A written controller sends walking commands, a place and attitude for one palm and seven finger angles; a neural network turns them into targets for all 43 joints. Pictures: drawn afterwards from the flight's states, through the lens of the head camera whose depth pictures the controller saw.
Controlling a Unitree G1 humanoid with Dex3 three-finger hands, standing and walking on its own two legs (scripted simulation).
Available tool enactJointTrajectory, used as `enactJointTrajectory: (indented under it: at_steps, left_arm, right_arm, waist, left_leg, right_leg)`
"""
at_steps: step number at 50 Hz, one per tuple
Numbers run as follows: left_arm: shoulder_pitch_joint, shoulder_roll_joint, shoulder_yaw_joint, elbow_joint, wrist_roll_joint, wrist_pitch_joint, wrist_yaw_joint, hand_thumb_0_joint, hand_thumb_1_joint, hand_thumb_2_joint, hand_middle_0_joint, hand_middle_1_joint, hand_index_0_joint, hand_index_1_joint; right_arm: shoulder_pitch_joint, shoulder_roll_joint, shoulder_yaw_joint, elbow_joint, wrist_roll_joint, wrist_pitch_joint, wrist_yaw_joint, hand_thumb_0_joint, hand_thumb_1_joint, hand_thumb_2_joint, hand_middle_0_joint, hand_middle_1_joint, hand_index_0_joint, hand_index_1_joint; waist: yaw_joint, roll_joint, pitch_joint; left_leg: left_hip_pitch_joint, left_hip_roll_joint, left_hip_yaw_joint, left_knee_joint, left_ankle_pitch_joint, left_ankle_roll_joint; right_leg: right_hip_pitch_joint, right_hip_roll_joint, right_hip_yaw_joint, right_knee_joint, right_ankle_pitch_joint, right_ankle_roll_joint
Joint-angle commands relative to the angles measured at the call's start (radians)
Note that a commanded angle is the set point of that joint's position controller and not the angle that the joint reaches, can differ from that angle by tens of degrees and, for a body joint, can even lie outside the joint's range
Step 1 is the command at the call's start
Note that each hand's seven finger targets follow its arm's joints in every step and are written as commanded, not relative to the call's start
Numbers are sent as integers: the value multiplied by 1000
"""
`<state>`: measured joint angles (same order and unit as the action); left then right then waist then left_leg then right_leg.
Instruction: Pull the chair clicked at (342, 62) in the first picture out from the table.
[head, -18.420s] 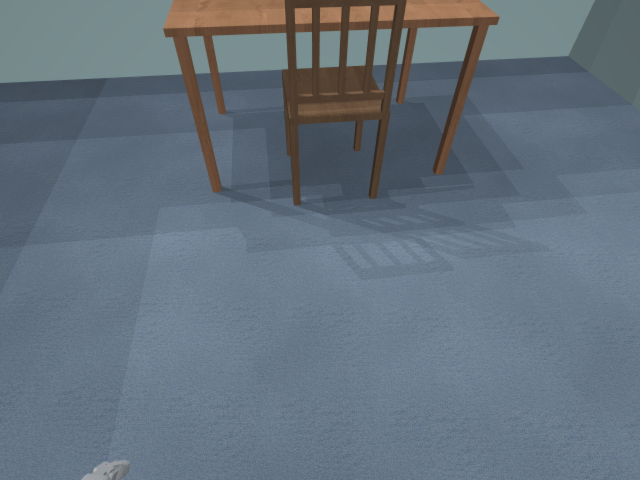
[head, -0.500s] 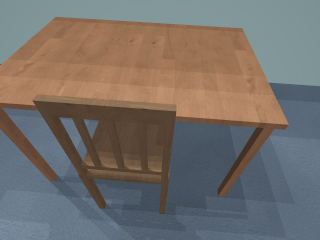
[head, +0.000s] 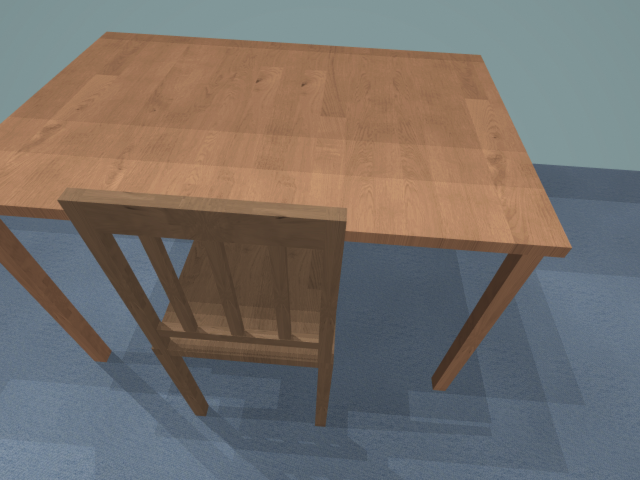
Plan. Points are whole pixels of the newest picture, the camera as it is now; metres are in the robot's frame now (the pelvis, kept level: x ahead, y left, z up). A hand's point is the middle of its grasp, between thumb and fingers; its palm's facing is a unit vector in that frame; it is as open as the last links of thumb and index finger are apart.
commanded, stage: look again from close up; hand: left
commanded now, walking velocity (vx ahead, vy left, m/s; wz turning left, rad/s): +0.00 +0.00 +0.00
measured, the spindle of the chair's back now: (226, 291) +0.42 +0.19 -0.09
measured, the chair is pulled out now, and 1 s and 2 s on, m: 0.00 0.00 0.00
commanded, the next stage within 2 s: raise the hand toward the chair's back in 0.08 s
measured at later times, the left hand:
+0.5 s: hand (215, 416) +0.20 +0.15 -0.04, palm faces +0.03 -1.00 +0.00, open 8.4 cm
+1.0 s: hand (197, 440) +0.18 +0.17 -0.06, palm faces -0.02 -1.00 -0.04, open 12.7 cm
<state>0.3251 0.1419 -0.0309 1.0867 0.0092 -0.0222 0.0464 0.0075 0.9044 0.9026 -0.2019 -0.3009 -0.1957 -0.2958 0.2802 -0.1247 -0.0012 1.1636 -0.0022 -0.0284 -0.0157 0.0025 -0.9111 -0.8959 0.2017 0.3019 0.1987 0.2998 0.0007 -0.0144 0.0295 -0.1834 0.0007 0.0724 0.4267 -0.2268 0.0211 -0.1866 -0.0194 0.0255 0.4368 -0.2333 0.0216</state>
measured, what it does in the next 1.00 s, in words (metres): lowers itself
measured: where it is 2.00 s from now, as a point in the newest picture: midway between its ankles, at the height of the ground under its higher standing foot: outside the picture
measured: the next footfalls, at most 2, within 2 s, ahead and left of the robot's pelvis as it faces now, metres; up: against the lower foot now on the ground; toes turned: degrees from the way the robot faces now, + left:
none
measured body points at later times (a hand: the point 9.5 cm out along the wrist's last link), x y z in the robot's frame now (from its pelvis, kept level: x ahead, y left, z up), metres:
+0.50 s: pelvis -0.02 -0.02 -0.06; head +0.02 -0.01 +0.39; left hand +0.20 +0.20 -0.03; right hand +0.16 -0.29 -0.12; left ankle +0.00 +0.10 -0.74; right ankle +0.00 -0.13 -0.74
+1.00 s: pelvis -0.02 -0.03 -0.11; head +0.07 -0.03 +0.33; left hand +0.18 +0.22 -0.06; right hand +0.17 -0.25 -0.21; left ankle +0.00 +0.10 -0.74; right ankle +0.00 -0.13 -0.74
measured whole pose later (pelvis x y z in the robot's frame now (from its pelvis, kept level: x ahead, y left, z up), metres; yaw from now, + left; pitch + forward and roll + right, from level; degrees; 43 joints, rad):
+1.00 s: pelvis -0.02 -0.03 -0.11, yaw +4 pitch +17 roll -2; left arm 0.43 0.25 0.20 -0.06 -0.31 -0.31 -0.37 0.01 0.14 0.58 -0.13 -0.18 -0.12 -0.18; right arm 0.21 -0.18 -0.01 0.58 0.04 -0.18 -0.06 0.01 -0.90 -0.90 0.21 0.30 0.21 0.30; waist 0.00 0.05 -0.14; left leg -0.99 0.03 -0.05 1.24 -0.54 -0.03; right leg -0.95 0.00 -0.08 1.21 -0.57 -0.03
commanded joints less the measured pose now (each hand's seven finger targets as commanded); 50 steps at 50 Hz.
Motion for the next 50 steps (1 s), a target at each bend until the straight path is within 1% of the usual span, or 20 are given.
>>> enactJointTrajectory:
  at_steps: [1,8,9,10,11,12,13,14,16,19,20,23,24,25,30,33,36,40,44,50]
  left_arm:
    - [79,95,21,-33,3,-10,2,0,900,900,-200,-300,-200,-300]
    - [83,92,22,-32,2,-10,3,0,900,900,-200,-300,-200,-300]
    - [-24,226,16,-77,-6,-23,-10,0,900,900,-200,-300,-200,-300]
    - [-640,396,210,-1430,-217,-157,31,0,877,890,-198,-296,-198,-296]
    - [-268,321,140,-1328,-141,-95,60,0,853,880,-195,-293,-195,-293]
    - [-5,61,33,-1082,-131,22,74,0,830,870,-193,-289,-193,-289]
    - [-11,-29,-51,-1096,-159,36,65,0,807,860,-191,-285,-191,-285]
    - [32,-48,-39,-1037,-166,27,48,0,783,850,-188,-282,-188,-282]
    - [9,21,7,-1078,-142,-76,15,0,737,830,-184,-274,-184,-274]
    - [304,75,131,-994,-169,-227,-85,0,667,800,-177,-263,-177,-263]
    - [327,37,111,-1008,-202,-289,-136,0,643,790,-174,-260,-174,-260]
    - [301,118,230,-1034,-240,-496,-279,0,573,760,-167,-249,-167,-249]
    - [286,188,302,-1042,-234,-557,-312,0,550,750,-165,-245,-165,-245]
    - [327,174,287,-1085,-231,-573,-335,0,527,740,-163,-241,-163,-241]
    - [161,205,268,-1370,-277,-489,-342,0,410,690,-151,-223,-151,-223]
    - [77,220,243,-1504,-286,-507,-350,0,340,660,-144,-212,-144,-212]
    - [40,205,220,-1446,-305,-509,-401,0,270,630,-137,-201,-137,-201]
    - [78,219,254,-1352,-322,-432,-458,0,177,590,-128,-186,-128,-186]
    - [172,272,363,-1298,-335,-337,-440,0,83,550,-118,-172,-118,-172]
    - [169,218,323,-1349,-341,-374,-382,0,-57,490,-104,-150,-104,-150]
  right_arm:
    - [64,-92,-16,-24,3,-14,-4,0,-900,-900,200,300,200,300]
    - [72,-88,-13,-17,4,-17,-6,0,-900,-900,200,300,200,300]
    - [0,-184,-16,-115,-17,-6,-7,0,-900,-900,200,300,200,300]
    - [-37,-292,-16,-463,60,-143,-63,0,-900,-900,200,300,200,300]
    - [-15,-255,-15,-436,53,-239,-94,0,-900,-900,200,300,200,300]
    - [-55,-217,-15,-406,54,-276,-90,0,-900,-900,200,300,200,300]
    - [-43,-233,-10,-421,64,-290,-86,0,-900,-900,200,300,200,300]
    - [-44,-238,-26,-434,65,-306,-90,0,-900,-900,200,300,200,300]
    - [-45,-261,-50,-508,27,-346,-65,0,-900,-900,200,300,200,300]
    - [-106,-236,-85,-619,22,-343,-13,0,-900,-900,200,300,200,300]
    - [-124,-233,-84,-647,21,-332,6,0,-900,-900,200,300,200,300]
    - [-163,-225,-106,-711,29,-302,40,0,-900,-900,200,300,200,300]
    - [-167,-223,-115,-720,33,-291,48,0,-900,-900,200,300,200,300]
    - [-185,-226,-119,-760,32,-278,54,0,-900,-900,200,300,200,300]
    - [-158,-226,-114,-850,48,-214,19,0,-900,-900,200,300,200,300]
    - [-110,-222,-98,-831,47,-215,-17,0,-900,-900,200,300,200,300]
    - [-93,-226,-86,-782,44,-230,-37,0,-900,-900,200,300,200,300]
    - [-115,-236,-81,-764,49,-238,-51,0,-900,-900,200,300,200,300]
    - [-150,-224,-90,-767,54,-222,-59,0,-900,-900,200,300,200,300]
    - [-137,-209,-87,-772,50,-223,-51,0,-900,-900,200,300,200,300]
  waist:
    - [-4,4,42]
    - [-4,19,23]
    - [-34,164,102]
    - [-135,163,-229]
    - [-54,236,-293]
    - [-61,118,-120]
    - [-93,19,14]
    - [-112,-103,75]
    - [-103,-136,-46]
    - [28,-52,-201]
    - [33,-52,-204]
    - [49,-65,-288]
    - [63,-30,-301]
    - [80,37,-341]
    - [8,62,-352]
    - [-31,104,-383]
    - [-67,51,-379]
    - [-48,18,-425]
    - [8,-21,-471]
    - [2,-24,-423]
  left_leg:
    - [11,99,-111,-89,75,6]
    - [31,106,-106,-87,114,7]
    - [-36,28,-99,-94,115,18]
    - [53,1,-36,-33,13,-2]
    - [142,18,-37,-67,-3,-4]
    - [-2,40,-55,-82,-77,-17]
    - [-103,29,-92,-46,-114,-2]
    - [-171,25,-102,5,-148,7]
    - [-254,-1,-123,146,-138,10]
    - [-372,-10,-90,297,-55,-23]
    - [-419,-11,-84,352,-41,-30]
    - [-567,-16,-67,514,-15,-33]
    - [-606,-16,-65,558,-11,-35]
    - [-607,-16,-48,575,-18,-28]
    - [-660,-9,-66,659,-133,2]
    - [-619,5,-88,703,-69,12]
    - [-645,13,-109,751,-53,15]
    - [-672,8,-113,748,-49,16]
    - [-668,6,-112,707,-26,13]
    - [-654,4,-111,661,-26,9]
  right_leg:
    - [-81,-70,72,-85,60,-42]
    - [-73,-70,68,-77,89,-43]
    - [-73,-8,10,12,9,-69]
    - [-103,39,-70,-13,-13,-28]
    - [-67,48,-82,55,-28,-50]
    - [-141,52,-105,66,-46,-49]
    - [-184,41,-122,54,-62,-36]
    - [-251,45,-138,60,-109,-24]
    - [-367,34,-142,162,-161,-16]
    - [-411,29,-128,310,-169,-41]
    - [-451,21,-126,357,-153,-44]
    - [-517,18,-81,506,-61,-48]
    - [-531,16,-57,547,-44,-54]
    - [-535,15,-47,571,-56,-56]
    - [-606,12,34,534,-215,-28]
    - [-630,19,21,554,-123,-29]
    - [-649,22,23,566,-66,-17]
    - [-607,12,21,558,-75,-12]
    - [-527,4,19,540,-62,-4]
    - [-553,13,-24,544,-78,-10]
